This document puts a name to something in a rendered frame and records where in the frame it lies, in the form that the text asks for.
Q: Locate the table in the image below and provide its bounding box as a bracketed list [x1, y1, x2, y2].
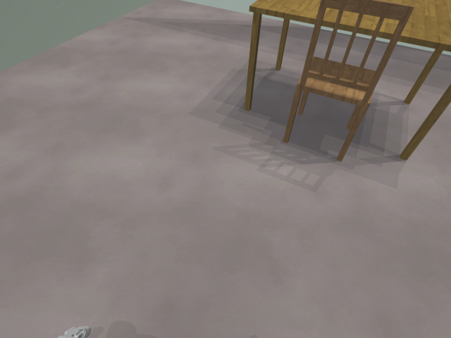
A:
[245, 0, 451, 160]

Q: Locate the chair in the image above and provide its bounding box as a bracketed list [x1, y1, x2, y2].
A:
[283, 0, 414, 161]

